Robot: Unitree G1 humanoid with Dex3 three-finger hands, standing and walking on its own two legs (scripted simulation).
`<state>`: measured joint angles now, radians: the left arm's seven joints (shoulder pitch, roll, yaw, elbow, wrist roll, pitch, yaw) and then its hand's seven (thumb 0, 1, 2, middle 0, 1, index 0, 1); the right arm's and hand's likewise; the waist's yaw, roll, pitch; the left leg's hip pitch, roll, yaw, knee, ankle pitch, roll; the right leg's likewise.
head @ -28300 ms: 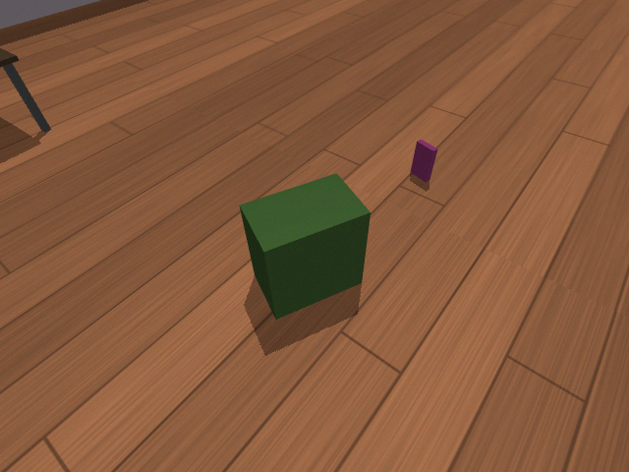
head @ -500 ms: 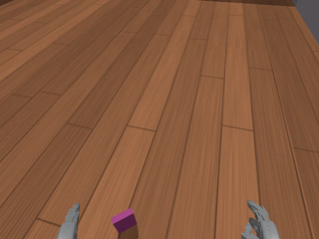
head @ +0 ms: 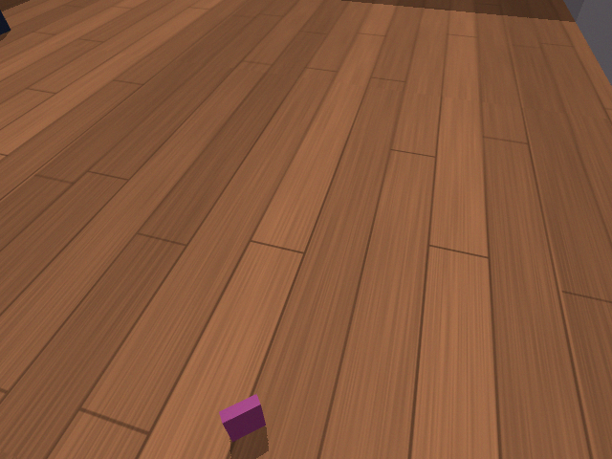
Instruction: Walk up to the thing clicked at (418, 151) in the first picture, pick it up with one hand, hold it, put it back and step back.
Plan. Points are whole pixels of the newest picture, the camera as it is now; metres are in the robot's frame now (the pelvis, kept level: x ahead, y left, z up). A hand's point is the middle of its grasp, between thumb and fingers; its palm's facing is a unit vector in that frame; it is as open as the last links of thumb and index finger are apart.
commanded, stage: stand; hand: left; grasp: from the side
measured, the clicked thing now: (244, 418) +0.37 +0.19 -0.66
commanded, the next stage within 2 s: step back in 1.96 s
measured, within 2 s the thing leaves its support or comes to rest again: neither
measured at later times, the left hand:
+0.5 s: hand out of the picture +0.03 +0.25 -0.13, palm faces -0.01 -0.94 -0.35, open 7.4 cm
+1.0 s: hand out of the picture +0.06 +0.23 -0.13, palm faces -0.03 -0.94 -0.33, open 7.4 cm
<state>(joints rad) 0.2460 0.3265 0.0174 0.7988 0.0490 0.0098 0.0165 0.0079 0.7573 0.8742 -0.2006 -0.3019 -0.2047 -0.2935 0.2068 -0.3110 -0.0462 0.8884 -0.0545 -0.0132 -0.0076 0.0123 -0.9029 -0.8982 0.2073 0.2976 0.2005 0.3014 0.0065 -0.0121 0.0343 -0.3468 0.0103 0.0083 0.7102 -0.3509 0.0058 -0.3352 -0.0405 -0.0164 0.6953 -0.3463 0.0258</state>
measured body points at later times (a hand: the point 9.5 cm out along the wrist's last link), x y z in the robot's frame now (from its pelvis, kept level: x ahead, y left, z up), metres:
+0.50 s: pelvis -0.01 +0.00 +0.03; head -0.02 +0.00 +0.47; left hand +0.04 +0.30 -0.11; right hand +0.06 -0.28 -0.12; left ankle +0.02 +0.12 -0.72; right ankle +0.01 -0.14 -0.72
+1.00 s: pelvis +0.00 -0.01 +0.03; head +0.01 -0.01 +0.48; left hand +0.06 +0.28 -0.11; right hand +0.06 -0.30 -0.11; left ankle +0.02 +0.12 -0.72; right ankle +0.01 -0.14 -0.72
